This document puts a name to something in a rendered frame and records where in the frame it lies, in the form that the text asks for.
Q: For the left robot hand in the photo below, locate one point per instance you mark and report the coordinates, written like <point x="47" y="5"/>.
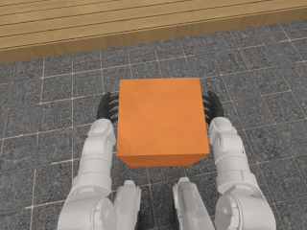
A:
<point x="104" y="108"/>

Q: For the robot right thigh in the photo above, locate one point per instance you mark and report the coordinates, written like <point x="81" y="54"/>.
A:
<point x="188" y="201"/>

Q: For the carton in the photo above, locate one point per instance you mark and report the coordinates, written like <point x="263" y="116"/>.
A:
<point x="161" y="123"/>

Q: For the right robot upper arm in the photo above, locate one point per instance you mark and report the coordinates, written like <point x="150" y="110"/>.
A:
<point x="243" y="212"/>

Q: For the right robot shin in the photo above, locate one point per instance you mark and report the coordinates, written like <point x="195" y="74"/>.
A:
<point x="185" y="178"/>

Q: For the right robot hand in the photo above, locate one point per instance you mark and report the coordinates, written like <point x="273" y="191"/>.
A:
<point x="215" y="106"/>

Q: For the left robot forearm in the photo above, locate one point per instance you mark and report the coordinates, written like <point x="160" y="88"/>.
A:
<point x="93" y="177"/>

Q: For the right robot forearm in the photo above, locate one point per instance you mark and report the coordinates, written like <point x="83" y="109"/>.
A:
<point x="233" y="173"/>

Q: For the left robot upper arm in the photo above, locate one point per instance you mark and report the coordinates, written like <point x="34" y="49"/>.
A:
<point x="91" y="213"/>

